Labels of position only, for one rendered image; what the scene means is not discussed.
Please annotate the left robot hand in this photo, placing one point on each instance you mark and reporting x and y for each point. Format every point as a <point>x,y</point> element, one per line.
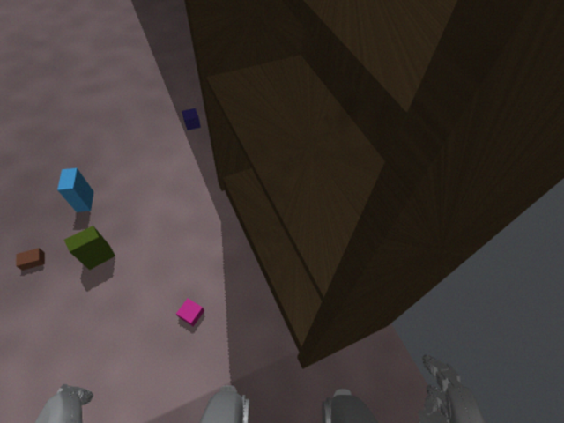
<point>65,405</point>

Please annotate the right robot hand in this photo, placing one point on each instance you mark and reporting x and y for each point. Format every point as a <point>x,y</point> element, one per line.
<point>458,405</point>

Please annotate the bookshelf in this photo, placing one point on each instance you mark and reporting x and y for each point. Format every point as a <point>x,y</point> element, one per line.
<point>370,147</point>

